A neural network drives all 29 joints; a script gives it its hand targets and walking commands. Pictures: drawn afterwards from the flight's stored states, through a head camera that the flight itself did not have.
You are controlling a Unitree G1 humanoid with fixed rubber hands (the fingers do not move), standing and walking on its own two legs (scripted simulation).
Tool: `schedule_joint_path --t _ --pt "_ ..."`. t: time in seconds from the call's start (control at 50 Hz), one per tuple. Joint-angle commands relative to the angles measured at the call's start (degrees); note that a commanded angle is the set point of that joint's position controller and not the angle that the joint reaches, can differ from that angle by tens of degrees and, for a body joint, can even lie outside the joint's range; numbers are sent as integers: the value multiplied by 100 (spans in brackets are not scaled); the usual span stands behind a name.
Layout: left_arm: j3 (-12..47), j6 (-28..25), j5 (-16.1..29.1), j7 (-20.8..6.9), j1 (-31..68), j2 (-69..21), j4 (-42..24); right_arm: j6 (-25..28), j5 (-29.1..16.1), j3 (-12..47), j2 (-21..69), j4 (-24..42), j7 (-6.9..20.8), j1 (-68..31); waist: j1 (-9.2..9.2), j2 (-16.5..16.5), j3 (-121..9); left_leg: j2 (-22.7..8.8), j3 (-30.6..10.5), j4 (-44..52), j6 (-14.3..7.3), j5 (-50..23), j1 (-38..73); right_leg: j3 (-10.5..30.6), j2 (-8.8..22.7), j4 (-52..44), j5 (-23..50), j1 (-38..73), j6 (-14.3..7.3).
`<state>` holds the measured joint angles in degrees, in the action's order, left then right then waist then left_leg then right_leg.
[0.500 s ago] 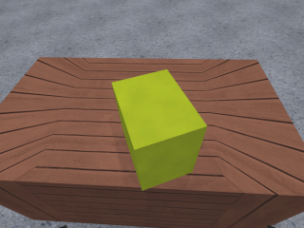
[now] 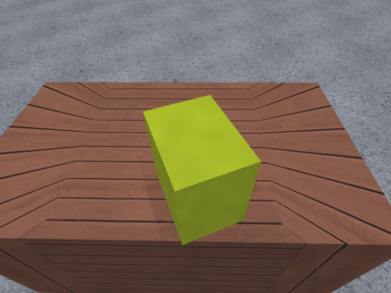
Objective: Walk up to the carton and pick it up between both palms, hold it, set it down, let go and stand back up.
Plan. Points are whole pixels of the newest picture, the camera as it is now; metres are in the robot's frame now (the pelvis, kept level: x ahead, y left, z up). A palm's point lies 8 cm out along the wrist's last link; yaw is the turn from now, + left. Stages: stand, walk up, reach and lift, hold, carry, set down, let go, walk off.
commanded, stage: walk up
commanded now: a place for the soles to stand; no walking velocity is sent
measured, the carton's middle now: (196, 169) +0.43 +0.04 -0.02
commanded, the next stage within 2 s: none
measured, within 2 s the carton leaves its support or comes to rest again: neither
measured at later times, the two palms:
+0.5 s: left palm out of the picture +0.06 +0.31 -0.12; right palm out of the picture +0.06 -0.28 -0.12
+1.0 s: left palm out of the picture +0.05 +0.34 -0.12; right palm out of the picture +0.06 -0.28 -0.12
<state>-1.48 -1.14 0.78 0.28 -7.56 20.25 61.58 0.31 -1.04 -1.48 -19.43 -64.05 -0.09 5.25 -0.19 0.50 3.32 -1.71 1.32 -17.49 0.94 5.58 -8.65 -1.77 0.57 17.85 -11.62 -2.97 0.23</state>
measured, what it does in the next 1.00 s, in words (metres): stands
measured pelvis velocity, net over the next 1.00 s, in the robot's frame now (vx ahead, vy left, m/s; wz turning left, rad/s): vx -0.01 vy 0.02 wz -0.01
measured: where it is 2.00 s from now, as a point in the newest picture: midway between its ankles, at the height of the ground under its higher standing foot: outside the picture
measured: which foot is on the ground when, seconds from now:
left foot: down 0.00-1.00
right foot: down 0.00-1.00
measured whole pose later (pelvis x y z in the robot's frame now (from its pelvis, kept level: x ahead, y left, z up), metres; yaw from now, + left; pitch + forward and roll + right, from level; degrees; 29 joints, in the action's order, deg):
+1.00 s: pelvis -0.01 +0.02 -0.01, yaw +0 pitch -2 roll +0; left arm -2.2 -0.3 0.2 2.1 -11.0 22.0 57.1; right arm -1.5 0.5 -3.4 -20.3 -60.2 1.2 6.8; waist 0.2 0.7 4.3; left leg 0.0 2.2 -22.6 -1.1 7.0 -13.3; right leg -0.7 2.7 23.5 -13.1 -8.1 2.4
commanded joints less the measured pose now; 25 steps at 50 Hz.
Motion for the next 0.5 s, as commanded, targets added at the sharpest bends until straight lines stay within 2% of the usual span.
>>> schedule_joint_path --t 0.0,0.02,0.04,0.06,0.08,0.1,0.12,0.14,0.16,0.18,0.2,0.22,0.24,0.26,0.28,0.3,0.32,0.34,0.36,0.38,0.4,0.42,0.44,0.46,0.48 --pt "-252 -116 -20 61 317 1130 -302 117 65 -228 -1098 359 -53 -451 3 -77 -67 -569 -689 463 -210 686 132 598 754 -642 -567 -712 -88" --pt "-251 -132 33 64 279 1205 -236 133 53 -206 -1054 311 -38 -339 62 -170 1 -603 -703 624 -186 725 65 499 694 -566 -500 -609 -52" --pt "-221 -159 47 51 270 1165 -223 144 47 -232 -1156 207 -36 -128 0 -50 -159 -650 -797 612 -183 826 -46 514 734 -629 -521 -467 -89" --pt "-240 -166 35 56 226 1096 -253 137 80 -262 -1238 287 -6 -149 2 -160 -133 -511 -594 431 -161 727 76 584 679 -578 -482 -508 -107" --pt "-252 -182 31 79 344 1213 -286 141 53 -269 -1167 264 -1 -210 -18 123 -165 -591 -672 498 -197 589 112 493 695 -527 -315 -465 -130" --pt "-288 -191 -34 79 246 1166 -246 144 49 -238 -1032 257 -25 -192 31 -122 -326 -654 -600 443 -206 391 245 636 811 -584 -304 -444 -135" --pt "-259 -178 -26 75 252 1202 -267 152 23 -239 -1094 272 -21 -60 79 0 -289 -671 -765 505 -214 504 192 558 754 -577 -297 -420 -128" --pt "-264 -150 -39 75 207 1139 -235 148 11 -241 -1041 218 -37 -54 -61 -53 -300 -613 -745 441 -216 483 130 665 805 -606 -166 -366 -148" --pt "-294 -139 -11 92 18 1225 -297 148 16 -262 -1133 313 -27 -78 -82 8 -416 -578 -757 430 -218 554 134 659 782 -630 -332 -301 -106" --pt "-273 -146 -22 104 24 1155 -247 140 37 -253 -1045 261 -33 -57 -23 16 -151 -595 -730 546 -234 599 23 581 767 -557 -345 -370 -120" --pt "-306 -129 -47 106 154 1140 -245 120 84 -241 -1021 327 -41 -216 -27 151 -144 -581 -740 489 -209 577 49 575 774 -598 -517 -562 -88" --pt "-311 -110 -50 84 203 1108 -313 115 87 -245 -1004 300 -59 -18 -2 -80 -129 -562 -684 517 -177 615 -26 564 757 -571 -453 -454 -117" --pt "-290 -104 45 92 67 1094 -305 128 110 -271 -1111 334 -62 -35 -53 -420 42 -558 -658 535 -164 636 -212 578 711 -510 -280 -334 -108" --pt "-279 -119 -9 78 15 1092 -328 155 96 -262 -1071 412 -52 -66 -11 -127 -180 -637 -800 534 -188 496 -83 568 753 -508 -157 -380 -92" --pt "-242 -101 -21 89 30 986 -253 162 130 -276 -1078 351 -34 -16 -67 41 -196 -586 -750 483 -222 591 -4 475 717 -477 -153 -423 -99" --pt "-275 -111 -37 96 73 1007 -286 152 72 -269 -1072 318 -30 111 0 -46 -162 -630 -851 684 -238 546 -45 445 691 -418 -84 -300 -84" --pt "-296 -150 -43 91 -189 1135 -251 158 48 -282 -1106 281 -38 62 -62 45 -454 -647 -769 582 -261 532 243 512 697 -404 -118 -348 -94" --pt "-270 -149 -33 104 -6 1112 -248 185 44 -279 -1099 306 -40 -42 22 -113 -332 -674 -813 460 -221 207 294 559 723 -515 75 -502 -74" --pt "-267 -173 -50 125 -85 1146 -296 172 19 -287 -1037 293 -35 152 -9 -252 -247 -638 -845 389 -218 -12 255 661 782 -466 184 -448 -128" --pt "-317 -151 -31 114 -52 1127 -297 172 10 -242 -952 234 -51 195 94 -132 -333 -653 -772 328 -231 -193 302 536 805 -557 329 -361 -86" --pt "-303 -155 -34 119 -31 1116 -285 184 59 -251 -982 235 -65 182 110 -235 -336 -680 -743 406 -216 -377 398 652 782 -489 338 -465 -128" --pt "-268 -141 -25 90 7 1031 -250 164 40 -264 -1038 211 -82 214 76 -19 -334 -690 -713 317 -228 -234 249 594 827 -545 354 -342 -95" --pt "-226 -158 -34 89 10 954 -248 161 82 -247 -1042 235 -65 192 114 194 -374 -701 -745 406 -212 -385 484 526 796 -510 349 -464 -64" --pt "-240 -166 -24 84 -45 978 -207 158 86 -301 -1115 280 -69 172 88 -126 -527 -677 -681 365 -215 -407 457 534 760 -470 437 -348 -42" --pt "-254 -174 -26 104 18 1043 -283 171 111 -238 -974 273 -62 25 30 -299 -408 -679 -674 374 -230 -590 308 527 765 -510 549 -264 -40"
